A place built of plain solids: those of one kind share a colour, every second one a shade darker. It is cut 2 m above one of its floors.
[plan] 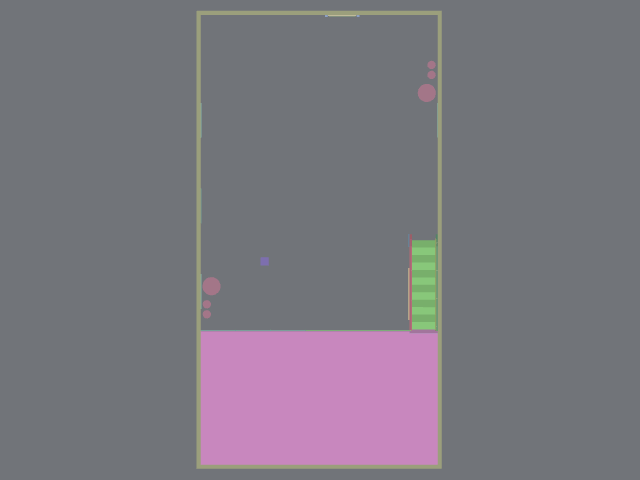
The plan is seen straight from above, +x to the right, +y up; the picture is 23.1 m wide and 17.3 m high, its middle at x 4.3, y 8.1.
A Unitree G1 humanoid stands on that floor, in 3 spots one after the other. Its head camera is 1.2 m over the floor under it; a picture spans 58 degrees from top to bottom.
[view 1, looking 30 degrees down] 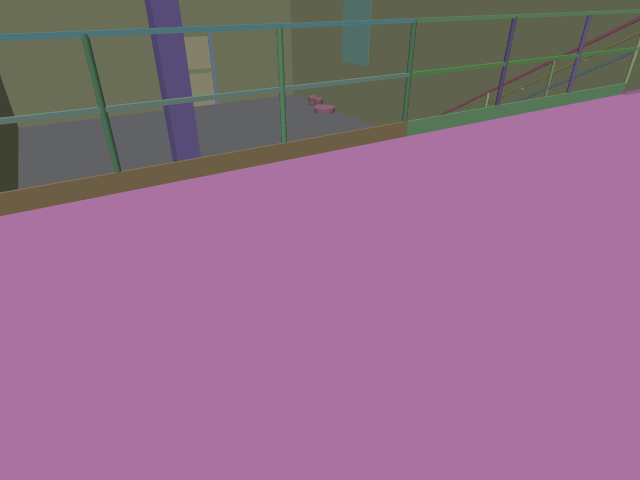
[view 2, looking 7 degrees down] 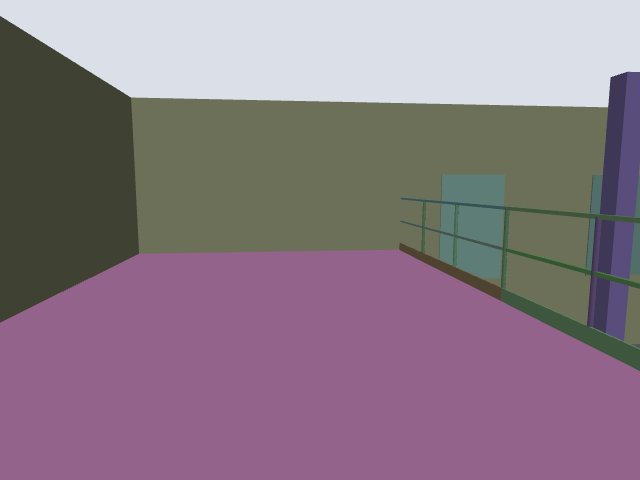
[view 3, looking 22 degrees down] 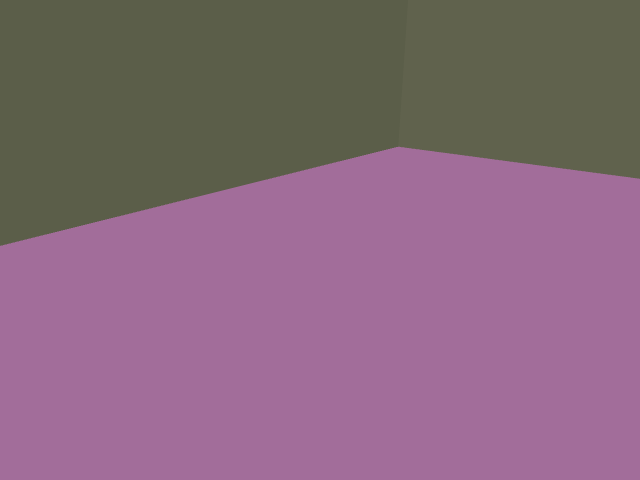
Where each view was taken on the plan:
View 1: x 1.00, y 1.77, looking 59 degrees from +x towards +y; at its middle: loft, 2.40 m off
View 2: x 8.04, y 2.44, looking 174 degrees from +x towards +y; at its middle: wall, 8.14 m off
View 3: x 6.04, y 3.60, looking -139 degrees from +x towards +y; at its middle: loft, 3.20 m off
